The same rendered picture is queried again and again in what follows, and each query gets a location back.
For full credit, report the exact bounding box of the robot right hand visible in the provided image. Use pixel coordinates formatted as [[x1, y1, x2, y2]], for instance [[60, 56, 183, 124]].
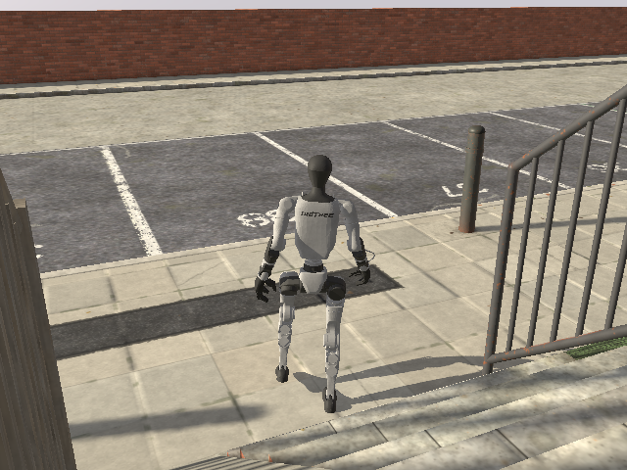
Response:
[[348, 267, 370, 286]]

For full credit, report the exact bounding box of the right robot upper arm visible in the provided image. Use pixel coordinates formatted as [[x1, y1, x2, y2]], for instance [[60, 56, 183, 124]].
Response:
[[338, 199, 362, 252]]

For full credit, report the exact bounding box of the robot left foot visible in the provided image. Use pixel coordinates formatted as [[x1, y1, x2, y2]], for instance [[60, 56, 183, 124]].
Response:
[[275, 365, 289, 383]]

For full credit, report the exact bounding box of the right robot forearm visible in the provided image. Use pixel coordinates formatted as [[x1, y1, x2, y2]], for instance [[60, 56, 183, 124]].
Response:
[[352, 237, 369, 271]]

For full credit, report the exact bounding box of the left robot forearm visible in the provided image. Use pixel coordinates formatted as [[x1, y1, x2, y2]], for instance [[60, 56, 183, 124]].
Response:
[[258, 236, 279, 281]]

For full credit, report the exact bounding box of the left robot shin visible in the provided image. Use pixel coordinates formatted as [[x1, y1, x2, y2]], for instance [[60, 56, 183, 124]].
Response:
[[278, 305, 292, 370]]

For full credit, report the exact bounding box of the left robot upper arm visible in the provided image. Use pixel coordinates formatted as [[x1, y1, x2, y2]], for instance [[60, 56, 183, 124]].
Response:
[[270, 196, 298, 252]]

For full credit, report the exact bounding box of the robot left hand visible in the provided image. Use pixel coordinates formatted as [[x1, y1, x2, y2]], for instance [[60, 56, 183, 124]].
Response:
[[254, 276, 276, 303]]

